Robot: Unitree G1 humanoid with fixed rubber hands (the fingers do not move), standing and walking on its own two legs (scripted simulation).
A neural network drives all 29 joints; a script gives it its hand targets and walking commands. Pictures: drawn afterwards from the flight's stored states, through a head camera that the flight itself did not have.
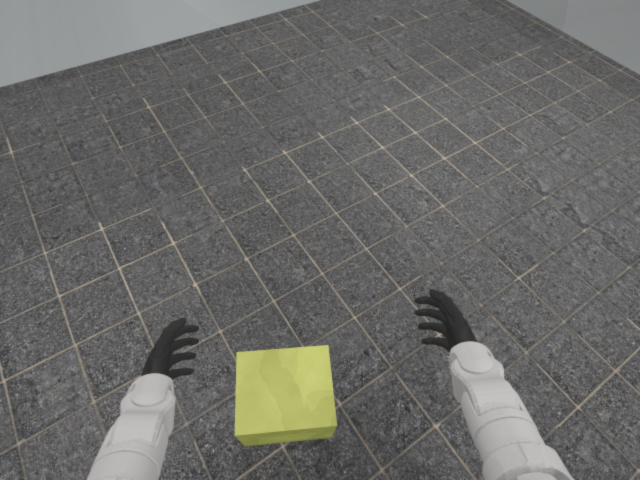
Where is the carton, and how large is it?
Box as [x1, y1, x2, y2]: [235, 345, 336, 446]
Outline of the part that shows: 327,345 237,352 235,436 245,446 325,438 331,436 336,426 336,419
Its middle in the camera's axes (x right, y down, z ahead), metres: -0.09 +0.42 +1.06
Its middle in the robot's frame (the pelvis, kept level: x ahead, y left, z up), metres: +0.37 +0.05 -0.66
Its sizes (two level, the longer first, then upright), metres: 0.242 0.198 0.210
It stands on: the floor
